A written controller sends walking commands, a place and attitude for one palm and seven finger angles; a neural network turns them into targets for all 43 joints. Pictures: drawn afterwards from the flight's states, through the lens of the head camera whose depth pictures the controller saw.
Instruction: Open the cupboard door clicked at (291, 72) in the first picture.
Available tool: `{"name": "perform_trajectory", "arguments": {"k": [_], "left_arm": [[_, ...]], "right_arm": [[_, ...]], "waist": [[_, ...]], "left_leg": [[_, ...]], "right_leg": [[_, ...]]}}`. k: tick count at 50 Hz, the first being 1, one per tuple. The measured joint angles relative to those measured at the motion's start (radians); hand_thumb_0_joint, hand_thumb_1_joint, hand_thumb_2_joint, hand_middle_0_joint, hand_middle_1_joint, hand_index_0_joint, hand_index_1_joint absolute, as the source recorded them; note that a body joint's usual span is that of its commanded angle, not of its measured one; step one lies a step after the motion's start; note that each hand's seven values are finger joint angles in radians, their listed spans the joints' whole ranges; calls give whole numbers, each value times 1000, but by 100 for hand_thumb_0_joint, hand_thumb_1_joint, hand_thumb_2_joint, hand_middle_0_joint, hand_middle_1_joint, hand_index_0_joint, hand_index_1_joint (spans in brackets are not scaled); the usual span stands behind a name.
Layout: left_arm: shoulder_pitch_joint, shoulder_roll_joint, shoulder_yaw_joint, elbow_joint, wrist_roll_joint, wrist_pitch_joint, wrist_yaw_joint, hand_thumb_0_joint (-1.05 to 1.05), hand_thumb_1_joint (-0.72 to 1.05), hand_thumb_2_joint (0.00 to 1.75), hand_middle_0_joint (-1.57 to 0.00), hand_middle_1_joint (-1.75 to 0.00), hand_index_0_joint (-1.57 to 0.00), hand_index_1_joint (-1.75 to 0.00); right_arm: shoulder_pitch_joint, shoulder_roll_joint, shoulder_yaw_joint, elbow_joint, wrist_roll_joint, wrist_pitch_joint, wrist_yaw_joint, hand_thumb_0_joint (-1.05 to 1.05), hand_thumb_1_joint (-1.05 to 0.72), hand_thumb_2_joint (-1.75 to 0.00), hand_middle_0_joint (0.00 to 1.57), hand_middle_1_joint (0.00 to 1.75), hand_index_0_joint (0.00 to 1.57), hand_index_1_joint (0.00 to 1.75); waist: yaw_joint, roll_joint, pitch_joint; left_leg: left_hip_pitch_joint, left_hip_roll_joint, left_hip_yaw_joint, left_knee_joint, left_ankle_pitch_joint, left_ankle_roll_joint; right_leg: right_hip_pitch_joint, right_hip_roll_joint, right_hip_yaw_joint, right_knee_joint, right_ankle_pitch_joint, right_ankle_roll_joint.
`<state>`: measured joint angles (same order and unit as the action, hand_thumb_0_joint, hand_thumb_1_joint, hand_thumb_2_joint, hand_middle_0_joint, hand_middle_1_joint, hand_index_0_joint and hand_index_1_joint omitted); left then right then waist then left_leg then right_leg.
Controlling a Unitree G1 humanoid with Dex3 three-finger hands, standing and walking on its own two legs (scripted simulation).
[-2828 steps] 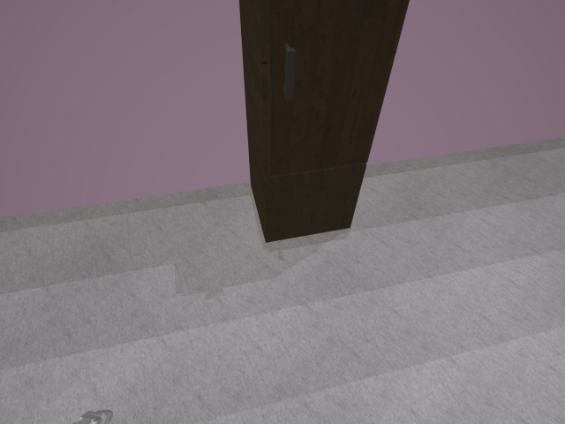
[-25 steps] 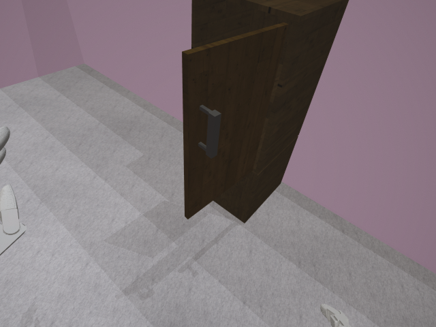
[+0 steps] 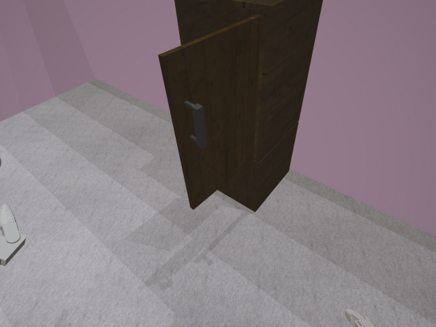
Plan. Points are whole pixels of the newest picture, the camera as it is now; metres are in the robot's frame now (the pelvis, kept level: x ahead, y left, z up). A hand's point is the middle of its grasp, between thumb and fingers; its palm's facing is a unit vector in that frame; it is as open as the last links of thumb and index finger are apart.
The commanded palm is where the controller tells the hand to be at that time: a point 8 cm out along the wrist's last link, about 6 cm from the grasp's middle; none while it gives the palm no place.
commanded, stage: stop stepping back and stand still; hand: left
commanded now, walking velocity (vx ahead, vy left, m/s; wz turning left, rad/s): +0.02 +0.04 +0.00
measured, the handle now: (195, 124) +0.63 +0.11 +0.04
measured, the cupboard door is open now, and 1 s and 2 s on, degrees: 85 85 85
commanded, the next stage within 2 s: let the arm hang, fingers relaxed in 0.02 s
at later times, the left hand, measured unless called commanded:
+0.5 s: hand out of the picture +0.01 +0.23 -0.18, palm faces +0.12 -0.98 -0.19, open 6.9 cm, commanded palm none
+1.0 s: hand out of the picture -0.02 +0.24 -0.18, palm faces +0.06 -0.98 -0.20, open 7.4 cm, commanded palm none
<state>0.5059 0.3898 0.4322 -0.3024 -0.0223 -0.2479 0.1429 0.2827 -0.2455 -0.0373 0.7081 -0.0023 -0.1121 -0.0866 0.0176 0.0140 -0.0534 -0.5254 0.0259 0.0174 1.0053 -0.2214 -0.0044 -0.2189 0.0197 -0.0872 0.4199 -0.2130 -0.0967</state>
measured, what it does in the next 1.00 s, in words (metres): steps on the spot: left foot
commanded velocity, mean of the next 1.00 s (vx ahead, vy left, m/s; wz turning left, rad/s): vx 0.00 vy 0.00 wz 0.00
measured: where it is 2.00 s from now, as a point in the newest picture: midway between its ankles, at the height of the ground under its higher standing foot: outside the picture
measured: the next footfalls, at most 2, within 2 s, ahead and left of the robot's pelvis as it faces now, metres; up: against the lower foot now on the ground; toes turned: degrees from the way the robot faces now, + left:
left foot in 0.20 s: +0.02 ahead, +0.16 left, +0.00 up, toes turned +6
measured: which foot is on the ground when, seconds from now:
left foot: up 0.00-0.18, down 0.20-1.00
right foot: down 0.00-1.00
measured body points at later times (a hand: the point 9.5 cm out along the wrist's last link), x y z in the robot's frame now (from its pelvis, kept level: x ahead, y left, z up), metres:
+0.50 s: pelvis -0.01 +0.04 -0.01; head +0.00 +0.06 +0.44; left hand +0.00 +0.28 -0.16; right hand +0.07 -0.18 -0.15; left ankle -0.02 +0.15 -0.75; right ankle +0.01 -0.04 -0.75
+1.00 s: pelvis -0.02 +0.07 +0.00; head -0.01 +0.06 +0.45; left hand -0.02 +0.29 -0.16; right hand -0.03 -0.14 -0.17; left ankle -0.02 +0.15 -0.75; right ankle +0.01 -0.04 -0.75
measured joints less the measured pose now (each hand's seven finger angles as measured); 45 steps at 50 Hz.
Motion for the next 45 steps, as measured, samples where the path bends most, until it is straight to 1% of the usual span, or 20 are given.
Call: {"name": "perform_trajectory", "arguments": {"k": [3, 6, 7, 8, 10, 11, 12, 14, 15, 17, 19, 20, 21, 23, 26, 29, 33, 39, 45], "left_arm": [[-24, -37, -39, 39, 2, 19, 11, 1, 89, 90, -21, -30, -21, -31], [-4, -52, -75, -12, 6, 31, 12, 1, 89, 90, -20, -30, -21, -31], [-19, -46, -98, 11, 23, 21, -5, 1, 89, 90, -20, -30, -20, -31], [-56, -40, -136, 77, 37, 33, -33, 1, 89, 90, -20, -30, -20, -31], [-130, -50, -221, 265, 46, 102, -84, 0, 89, 90, -20, -30, -20, -31], [-163, -65, -261, 373, 48, 142, -101, 0, 90, 90, -20, -30, -20, -31], [-191, -84, -297, 485, 49, 179, -113, 0, 90, 90, -20, -30, -20, -30], [-228, -128, -352, 693, 52, 239, -125, 0, 90, 90, -19, -30, -20, -30], [-234, -150, -374, 781, 51, 261, -130, 0, 90, 90, -19, -30, -19, -30], [-229, -190, -411, 931, 47, 287, -137, 1, 91, 90, -19, -30, -19, -30], [-215, -223, -441, 1052, 41, 300, -142, 1, 91, 90, -19, -30, -19, -30], [-214, -232, -418, 1090, 24, 293, -124, 0, 94, 90, -20, -30, -20, -30], [-218, -225, -404, 1121, 22, 286, -114, -2, 98, 89, -20, -30, -20, -30], [-223, -201, -406, 1183, 26, 279, -118, -3, 100, 89, -20, -30, -20, -30], [-215, -188, -411, 1264, 31, 276, -125, -3, 99, 89, -20, -30, -20, -30], [-200, -184, -414, 1331, 33, 272, -128, -2, 97, 89, -20, -30, -20, -30], [-189, -181, -416, 1397, 34, 267, -128, -1, 94, 90, -20, -30, -20, -30], [-198, -189, -421, 1451, 33, 257, -124, 0, 92, 90, -19, -30, -19, -30], [-224, -215, -426, 1465, 31, 247, -120, 0, 91, 90, -19, -30, -19, -30]], "right_arm": [[-12, -20, -2, -5, 1, -12, -5, 1, -91, -90, 20, 30, 20, 30], [-26, -17, 1, -19, -2, -19, -3, 1, -91, -90, 20, 30, 20, 30], [-33, -21, -4, -9, -2, -29, 20, 1, -91, -90, 20, 30, 20, 30], [-42, -31, -7, 3, -2, -21, 45, 1, -91, -90, 20, 30, 20, 30], [-66, -53, -3, 20, -3, 21, 76, 1, -91, -90, 20, 30, 20, 30], [-77, -57, -1, 30, -6, 40, 85, 1, -91, -90, 20, 30, 20, 30], [-89, -54, 3, 44, -10, 56, 90, 1, -91, -90, 20, 30, 20, 30], [-107, -33, 18, 71, -19, 86, 95, 1, -91, -90, 20, 30, 20, 30], [-112, -17, 27, 83, -23, 96, 94, 1, -91, -90, 20, 30, 20, 30], [-113, 18, 44, 108, -26, 111, 91, 1, -91, -90, 20, 30, 20, 30], [-105, 51, 59, 140, -27, 122, 86, 1, -91, -90, 20, 30, 20, 30], [-97, 67, 64, 158, -26, 125, 82, 1, -91, -90, 20, 30, 20, 30], [-87, 80, 68, 178, -26, 128, 79, 1, -91, -90, 20, 30, 20, 30], [-74, 96, 69, 220, -24, 136, 72, 0, -91, -90, 20, 30, 20, 30], [-63, 82, 49, 263, -24, 143, 60, 0, -94, -90, 20, 30, 21, 30], [-49, 65, 38, 298, -23, 145, 59, 0, -94, -90, 20, 30, 20, 30], [-27, 59, 36, 339, -22, 138, 60, 0, -93, -90, 20, 30, 20, 30], [3, 73, 43, 394, -18, 127, 59, 0, -92, -90, 20, 30, 20, 30], [20, 95, 47, 430, -17, 120, 58, 0, -91, -90, 20, 30, 20, 30]], "waist": [[-4, 5, 13], [-1, -13, 32], [-3, -16, 31], [-2, -11, 30], [-9, 21, 30], [-17, 36, 28], [-25, 41, 29], [-28, 26, 41], [-29, 13, 52], [-30, -17, 75], [-28, -46, 94], [-24, -57, 101], [-15, -65, 107], [1, -67, 115], [6, -43, 115], [6, -16, 111], [3, 4, 108], [-4, 14, 103], [-13, 11, 94]], "left_leg": [[104, 5, 24, -201, -34, 16], [210, -1, 46, -383, -56, 31], [219, -5, 49, -404, -54, 30], [225, -11, 45, -420, -45, 29], [249, -13, 34, -458, 40, 27], [255, -10, 25, -470, 20, 19], [255, -11, 19, -467, -25, 6], [255, -16, 22, -447, -82, -6], [258, -17, 25, -440, -86, -10], [277, -16, 32, -445, -83, -7], [298, -16, 35, -462, -77, 0], [302, -14, 30, -470, -71, 2], [307, -13, 26, -480, -64, 3], [317, -11, 21, -501, -48, 6], [325, -13, 22, -528, -30, 16], [335, -24, 29, -557, -13, 28], [348, -40, 42, -592, 6, 41], [365, -55, 56, -624, 20, 52], [378, -58, 65, -633, 20, 55]], "right_leg": [[12, -16, 0, -28, 13, 6], [15, -19, 2, -34, 15, 8], [2, -20, -6, -22, 10, 8], [-16, -24, -18, 4, -2, 8], [-50, -23, -43, 71, -37, 12], [-68, -24, -55, 108, -58, 16], [-83, -29, -62, 141, -76, 20], [-94, -36, -60, 178, -92, 16], [-92, -38, -55, 183, -95, 22], [-75, -37, -48, 178, -92, 32], [-52, -34, -46, 155, -78, 36], [-41, -32, -51, 136, -68, 37], [-30, -29, -56, 116, -56, 38], [-9, -24, -61, 73, -30, 41], [12, -23, -61, 19, 4, 50], [21, -31, -54, -11, 26, 62], [21, -45, -41, -25, 39, 74], [19, -59, -26, -24, 41, 84], [22, -62, -16, -18, 36, 87]]}}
